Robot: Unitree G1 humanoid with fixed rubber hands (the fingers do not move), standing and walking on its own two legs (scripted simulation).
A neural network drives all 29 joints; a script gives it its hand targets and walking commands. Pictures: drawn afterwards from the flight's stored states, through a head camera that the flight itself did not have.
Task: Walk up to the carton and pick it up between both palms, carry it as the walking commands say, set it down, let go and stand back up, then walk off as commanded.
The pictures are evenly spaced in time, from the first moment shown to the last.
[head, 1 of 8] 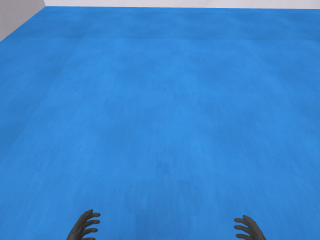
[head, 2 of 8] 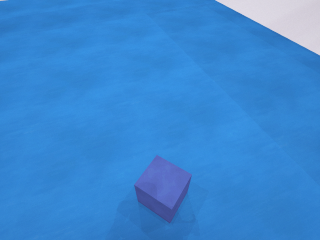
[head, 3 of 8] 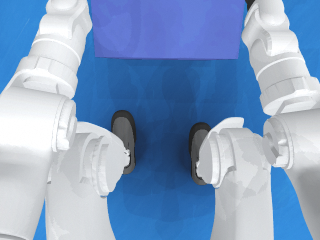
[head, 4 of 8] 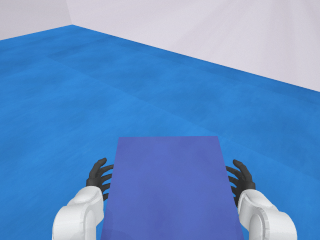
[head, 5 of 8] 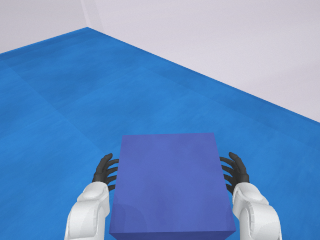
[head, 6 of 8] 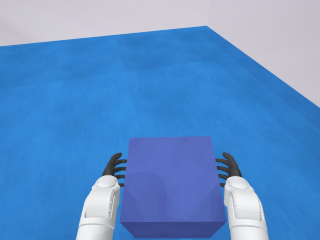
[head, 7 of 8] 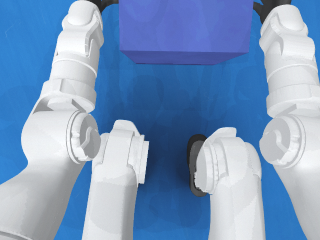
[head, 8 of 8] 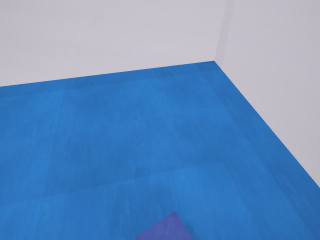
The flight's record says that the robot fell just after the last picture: no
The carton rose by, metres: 0.68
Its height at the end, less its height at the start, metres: +0.00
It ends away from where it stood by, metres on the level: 4.97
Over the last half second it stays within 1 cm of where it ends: no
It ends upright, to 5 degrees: yes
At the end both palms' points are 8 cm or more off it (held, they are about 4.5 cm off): yes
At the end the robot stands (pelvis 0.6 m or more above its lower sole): yes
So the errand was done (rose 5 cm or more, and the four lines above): no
